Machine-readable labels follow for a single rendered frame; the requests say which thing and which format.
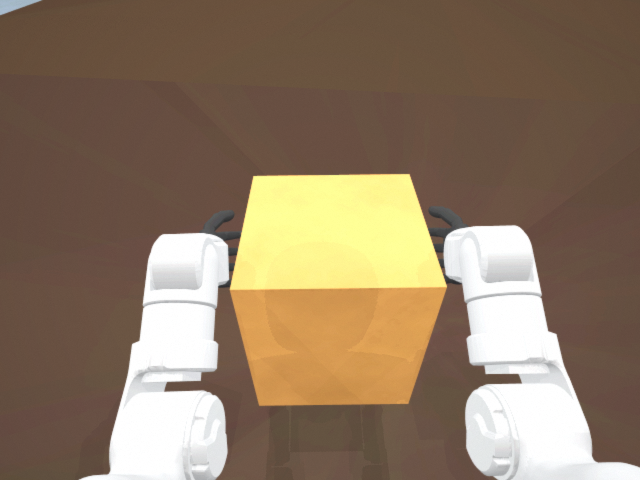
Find right robot upper arm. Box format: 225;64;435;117
465;383;640;480

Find robot left forearm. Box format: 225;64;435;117
109;233;229;470

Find carton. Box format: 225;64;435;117
230;174;447;406

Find robot right forearm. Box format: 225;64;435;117
444;226;592;453

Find left robot hand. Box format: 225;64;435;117
199;210;242;288

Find left robot upper arm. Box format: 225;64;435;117
79;390;228;480

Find right robot hand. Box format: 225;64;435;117
428;206;469;285

